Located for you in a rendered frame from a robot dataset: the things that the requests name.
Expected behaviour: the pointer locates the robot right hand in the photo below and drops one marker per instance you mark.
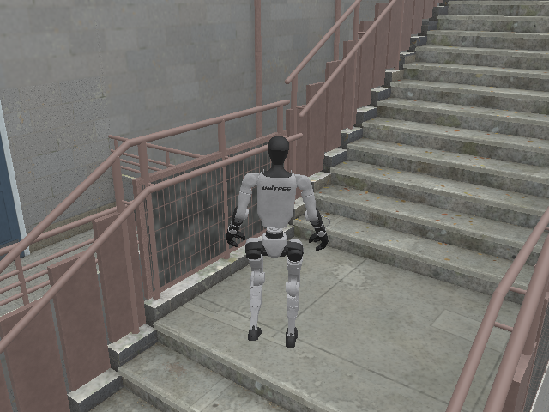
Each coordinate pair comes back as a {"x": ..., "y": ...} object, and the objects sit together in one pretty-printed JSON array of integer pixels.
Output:
[{"x": 316, "y": 238}]

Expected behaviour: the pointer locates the robot right forearm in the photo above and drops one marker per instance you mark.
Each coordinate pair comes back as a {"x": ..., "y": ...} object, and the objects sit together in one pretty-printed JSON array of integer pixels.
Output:
[{"x": 318, "y": 225}]

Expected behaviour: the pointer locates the robot left hand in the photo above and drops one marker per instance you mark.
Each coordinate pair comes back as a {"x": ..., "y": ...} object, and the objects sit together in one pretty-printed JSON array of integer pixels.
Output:
[{"x": 230, "y": 236}]

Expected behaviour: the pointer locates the right robot thigh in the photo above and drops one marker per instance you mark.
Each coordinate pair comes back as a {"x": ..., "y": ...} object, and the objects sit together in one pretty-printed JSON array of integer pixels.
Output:
[{"x": 294, "y": 252}]

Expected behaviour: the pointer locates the robot left forearm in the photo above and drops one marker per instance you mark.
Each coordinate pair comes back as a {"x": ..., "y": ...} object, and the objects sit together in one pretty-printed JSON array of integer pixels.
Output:
[{"x": 235, "y": 223}]

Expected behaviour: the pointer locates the right robot foot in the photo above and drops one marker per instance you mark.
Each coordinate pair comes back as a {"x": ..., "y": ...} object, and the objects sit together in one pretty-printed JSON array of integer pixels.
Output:
[{"x": 290, "y": 340}]

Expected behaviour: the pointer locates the left robot upper arm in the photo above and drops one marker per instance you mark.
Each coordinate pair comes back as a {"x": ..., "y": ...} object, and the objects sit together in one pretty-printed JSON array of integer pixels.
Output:
[{"x": 249, "y": 180}]

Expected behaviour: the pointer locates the right robot upper arm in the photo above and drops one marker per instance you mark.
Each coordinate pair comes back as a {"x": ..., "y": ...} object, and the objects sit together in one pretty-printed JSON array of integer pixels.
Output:
[{"x": 303, "y": 183}]

